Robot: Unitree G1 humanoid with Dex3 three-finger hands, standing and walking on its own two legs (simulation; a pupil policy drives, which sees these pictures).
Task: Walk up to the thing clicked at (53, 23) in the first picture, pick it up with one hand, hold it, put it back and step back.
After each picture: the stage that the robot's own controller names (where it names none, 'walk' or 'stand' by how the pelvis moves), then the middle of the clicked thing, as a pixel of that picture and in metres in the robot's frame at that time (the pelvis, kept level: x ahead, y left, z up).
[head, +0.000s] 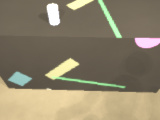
stand; (53, 14) +0.91 +0.20 -0.07
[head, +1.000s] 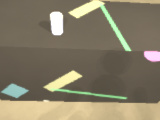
walk; (56, 23) +0.80 +0.14 -0.06
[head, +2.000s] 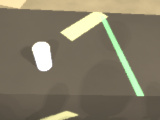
stand; (42, 56) +0.48 +0.19 -0.05
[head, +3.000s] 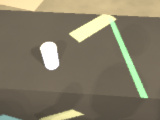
stand; (50, 56) +0.51 +0.17 -0.06
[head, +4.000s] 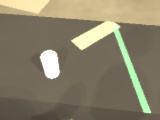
stand; (50, 64) +0.47 +0.16 -0.06
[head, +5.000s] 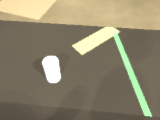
stand; (52, 69) +0.46 +0.16 -0.07
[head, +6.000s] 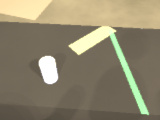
stand; (49, 70) +0.46 +0.17 -0.07
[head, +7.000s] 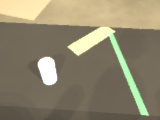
stand; (48, 71) +0.45 +0.17 -0.07
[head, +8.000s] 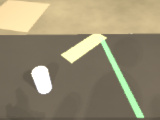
rise first; (42, 80) +0.43 +0.21 -0.07
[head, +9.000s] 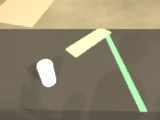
go down; (47, 73) +0.45 +0.20 -0.07
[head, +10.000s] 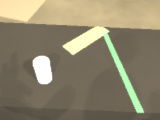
go down; (43, 70) +0.46 +0.19 -0.06
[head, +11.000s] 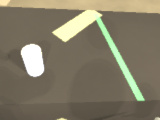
go down; (33, 61) +0.45 +0.18 -0.02
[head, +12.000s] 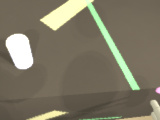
close in; (20, 52) +0.45 +0.19 +0.00
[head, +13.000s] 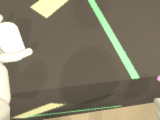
close; (11, 43) +0.46 +0.20 +0.03
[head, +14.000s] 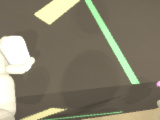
lift; (17, 55) +0.43 +0.19 +0.02
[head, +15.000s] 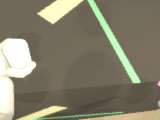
lift; (19, 58) +0.42 +0.19 +0.02
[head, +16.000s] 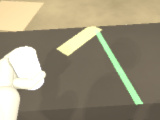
hold; (28, 69) +0.33 +0.17 +0.15
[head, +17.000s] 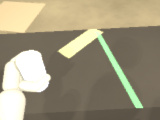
hold; (33, 72) +0.32 +0.16 +0.13
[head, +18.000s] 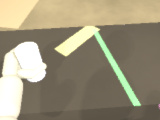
crouch; (31, 62) +0.38 +0.17 +0.11
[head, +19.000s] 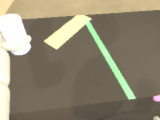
lower; (15, 35) +0.47 +0.20 +0.13
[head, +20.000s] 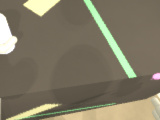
lower; out of the picture +0.49 +0.21 +0.03
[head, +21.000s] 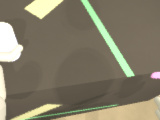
lower; (5, 43) +0.47 +0.20 +0.03
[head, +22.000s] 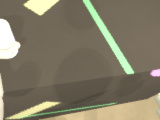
lower; (2, 40) +0.48 +0.20 +0.04
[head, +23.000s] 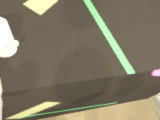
lower; (1, 38) +0.48 +0.21 +0.04
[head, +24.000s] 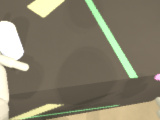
withdraw; (8, 42) +0.47 +0.19 +0.03
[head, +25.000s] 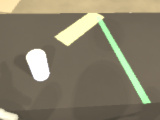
sink last; (38, 65) +0.43 +0.18 -0.01
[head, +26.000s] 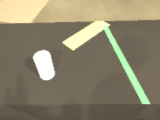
stand; (44, 65) +0.46 +0.19 -0.01
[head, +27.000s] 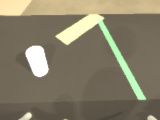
stand; (37, 61) +0.46 +0.20 +0.00
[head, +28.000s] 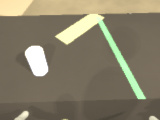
stand; (37, 61) +0.46 +0.20 +0.00
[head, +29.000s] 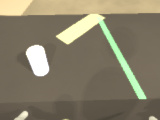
stand; (38, 61) +0.46 +0.20 +0.00
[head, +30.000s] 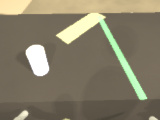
stand; (38, 61) +0.46 +0.20 +0.00
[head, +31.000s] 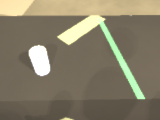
stand; (40, 61) +0.47 +0.19 -0.02
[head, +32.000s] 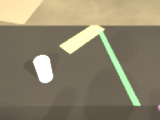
walk; (43, 69) +0.47 +0.19 -0.07
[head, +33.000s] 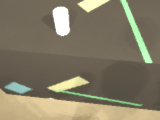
walk; (61, 21) +0.65 +0.11 -0.03
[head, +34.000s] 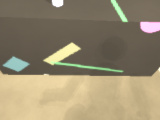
walk; out of the picture +0.93 +0.13 -0.05
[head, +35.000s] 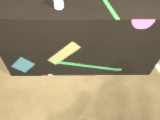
stand; out of the picture +1.05 +0.20 -0.06
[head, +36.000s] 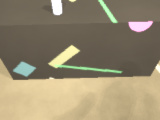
stand; (56, 5) +1.06 +0.20 -0.07
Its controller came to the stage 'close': yes
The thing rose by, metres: 0.21
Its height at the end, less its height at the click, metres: +0.00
